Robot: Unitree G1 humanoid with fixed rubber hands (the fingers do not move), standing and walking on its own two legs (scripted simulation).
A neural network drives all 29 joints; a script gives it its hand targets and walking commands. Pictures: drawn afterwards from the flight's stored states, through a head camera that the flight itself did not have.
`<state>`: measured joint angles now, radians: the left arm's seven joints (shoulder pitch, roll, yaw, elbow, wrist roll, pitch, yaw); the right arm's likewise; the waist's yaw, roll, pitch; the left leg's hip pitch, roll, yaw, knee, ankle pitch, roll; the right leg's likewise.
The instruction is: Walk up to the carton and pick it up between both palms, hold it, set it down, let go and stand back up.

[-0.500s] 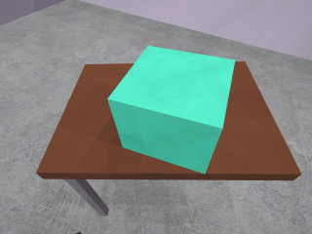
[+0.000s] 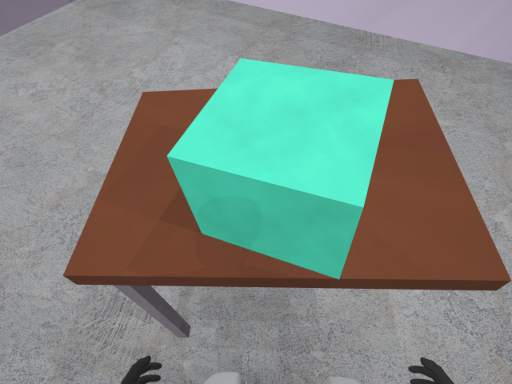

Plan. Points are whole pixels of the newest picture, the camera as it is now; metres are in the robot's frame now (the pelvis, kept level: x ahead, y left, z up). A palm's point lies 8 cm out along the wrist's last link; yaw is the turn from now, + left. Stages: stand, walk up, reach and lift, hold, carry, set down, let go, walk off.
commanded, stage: walk up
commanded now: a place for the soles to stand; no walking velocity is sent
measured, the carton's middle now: (288, 164) +0.47 -0.02 +0.03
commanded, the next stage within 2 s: stand in 0.92 s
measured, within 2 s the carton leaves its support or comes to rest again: neither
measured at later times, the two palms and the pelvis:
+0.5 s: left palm out of the picture +0.08 +0.28 -0.10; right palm out of the picture +0.09 -0.23 -0.09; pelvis +0.00 +0.03 +0.01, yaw -3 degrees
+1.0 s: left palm out of the picture +0.10 +0.28 -0.09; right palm out of the picture +0.06 -0.23 -0.10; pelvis +0.00 +0.03 +0.01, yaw -7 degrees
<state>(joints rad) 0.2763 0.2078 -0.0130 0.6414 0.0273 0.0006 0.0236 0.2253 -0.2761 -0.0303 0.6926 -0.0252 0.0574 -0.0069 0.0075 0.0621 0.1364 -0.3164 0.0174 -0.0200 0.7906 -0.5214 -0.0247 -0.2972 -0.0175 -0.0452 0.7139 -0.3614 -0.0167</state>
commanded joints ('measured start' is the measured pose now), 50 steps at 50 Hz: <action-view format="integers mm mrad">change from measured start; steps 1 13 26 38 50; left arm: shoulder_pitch -34 52 85 86 61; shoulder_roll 229 180 180 193 190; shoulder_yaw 70 69 68 67 68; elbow -95 -39 -11 1 1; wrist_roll -30 -27 -21 -22 -19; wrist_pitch -5 -21 -24 -23 -22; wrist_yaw -10 -31 -27 -20 -17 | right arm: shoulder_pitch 56 -42 -13 24 28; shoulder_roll -87 -128 -139 -132 -140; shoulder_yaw -33 -21 -20 -12 -14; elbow -80 -51 -46 -26 -19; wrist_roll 0 26 25 28 28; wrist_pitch -49 -70 -68 -68 -63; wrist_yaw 7 14 13 11 11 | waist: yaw -39 5 6 -1 -6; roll -250 -13 -22 -56 -59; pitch -166 -96 -88 -131 -121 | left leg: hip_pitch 212 24 11 63 70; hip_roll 24 102 107 108 119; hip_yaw -2 -98 -72 -32 1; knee -284 -379 -409 -393 -400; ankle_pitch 417 201 165 270 203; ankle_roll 46 80 84 79 79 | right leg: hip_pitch -47 8 31 48 17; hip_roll -172 -60 -57 -58 -39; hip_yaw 170 144 149 170 194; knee -181 -270 -268 -240 -233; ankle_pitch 550 75 120 205 192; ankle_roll -84 -12 -9 -10 -11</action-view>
